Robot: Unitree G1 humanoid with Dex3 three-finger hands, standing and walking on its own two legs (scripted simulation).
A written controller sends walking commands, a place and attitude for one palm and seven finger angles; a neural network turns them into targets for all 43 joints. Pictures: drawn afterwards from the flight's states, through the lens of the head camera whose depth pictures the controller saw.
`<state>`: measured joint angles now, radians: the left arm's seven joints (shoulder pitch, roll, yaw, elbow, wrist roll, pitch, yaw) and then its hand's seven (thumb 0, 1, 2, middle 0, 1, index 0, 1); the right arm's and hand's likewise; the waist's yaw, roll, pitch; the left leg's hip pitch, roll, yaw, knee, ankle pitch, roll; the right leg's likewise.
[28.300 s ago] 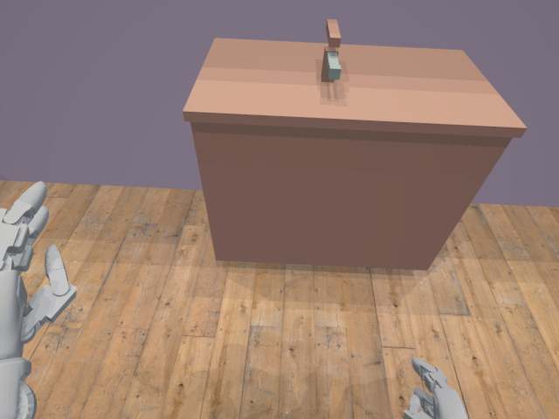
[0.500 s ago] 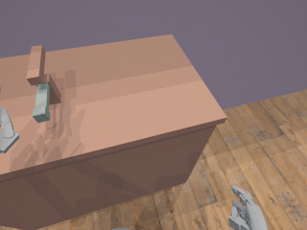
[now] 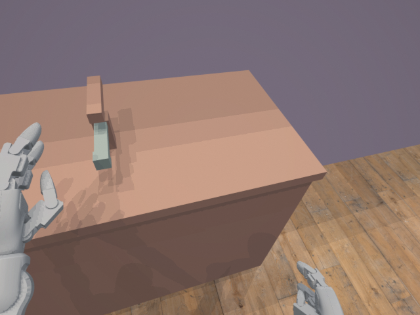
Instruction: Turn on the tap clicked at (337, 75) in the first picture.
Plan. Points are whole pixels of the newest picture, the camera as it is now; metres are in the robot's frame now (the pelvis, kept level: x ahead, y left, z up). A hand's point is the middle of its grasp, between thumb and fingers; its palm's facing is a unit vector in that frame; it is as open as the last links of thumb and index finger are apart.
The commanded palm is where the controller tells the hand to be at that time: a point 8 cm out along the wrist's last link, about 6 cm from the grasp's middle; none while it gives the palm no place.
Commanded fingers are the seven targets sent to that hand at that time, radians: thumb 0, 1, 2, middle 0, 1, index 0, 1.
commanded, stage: come to a stop and stand still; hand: left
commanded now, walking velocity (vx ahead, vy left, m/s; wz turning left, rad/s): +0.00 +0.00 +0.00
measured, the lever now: (102, 159) +0.36 +0.25 +0.09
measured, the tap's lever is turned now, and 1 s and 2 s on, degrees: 0 0 0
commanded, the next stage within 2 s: look again from close up in 0.46 s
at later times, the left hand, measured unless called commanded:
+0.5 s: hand (60, 193) +0.24 +0.25 +0.16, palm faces +0.37 -0.85 -0.37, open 7.4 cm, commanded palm +0.18 +0.28 +0.18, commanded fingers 0.00 0.90 0.90 -0.20 -0.30 -0.20 -0.30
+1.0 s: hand (77, 194) +0.24 +0.22 +0.16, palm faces +0.38 -0.85 -0.37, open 7.4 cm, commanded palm +0.18 +0.26 +0.18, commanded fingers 0.00 0.90 0.90 -0.20 -0.30 -0.20 -0.30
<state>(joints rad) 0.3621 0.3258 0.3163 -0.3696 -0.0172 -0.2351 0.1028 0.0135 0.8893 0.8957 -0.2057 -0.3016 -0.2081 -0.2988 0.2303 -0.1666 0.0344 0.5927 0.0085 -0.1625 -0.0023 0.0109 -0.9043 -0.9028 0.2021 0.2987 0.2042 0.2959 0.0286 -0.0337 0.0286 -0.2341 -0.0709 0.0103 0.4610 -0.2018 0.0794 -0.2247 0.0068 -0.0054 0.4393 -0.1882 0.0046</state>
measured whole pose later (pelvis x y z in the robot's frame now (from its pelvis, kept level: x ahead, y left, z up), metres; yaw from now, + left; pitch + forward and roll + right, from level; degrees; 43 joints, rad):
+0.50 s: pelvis +0.02 +0.00 +0.00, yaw +1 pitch -1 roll -1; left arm 0.44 0.37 0.34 -0.46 -0.04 -0.22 0.10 0.01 0.89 0.89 -0.21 -0.30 -0.21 -0.30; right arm 0.19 -0.19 0.01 0.57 0.01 -0.11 -0.01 0.01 -0.91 -0.90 0.20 0.30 0.20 0.30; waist 0.02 -0.02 0.05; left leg -0.21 -0.07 -0.01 0.45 -0.23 0.07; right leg -0.18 0.01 -0.02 0.39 -0.20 0.01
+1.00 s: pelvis +0.03 -0.02 +0.00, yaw +1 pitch -1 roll -1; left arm 0.45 0.36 0.33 -0.45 -0.05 -0.20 0.11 0.01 0.89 0.89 -0.21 -0.30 -0.21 -0.30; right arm 0.20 -0.21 0.01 0.59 0.02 -0.10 -0.03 0.01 -0.91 -0.90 0.20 0.30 0.20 0.30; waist 0.02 0.00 0.04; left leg -0.20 -0.04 -0.02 0.43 -0.22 0.04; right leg -0.16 0.04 -0.03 0.36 -0.18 -0.03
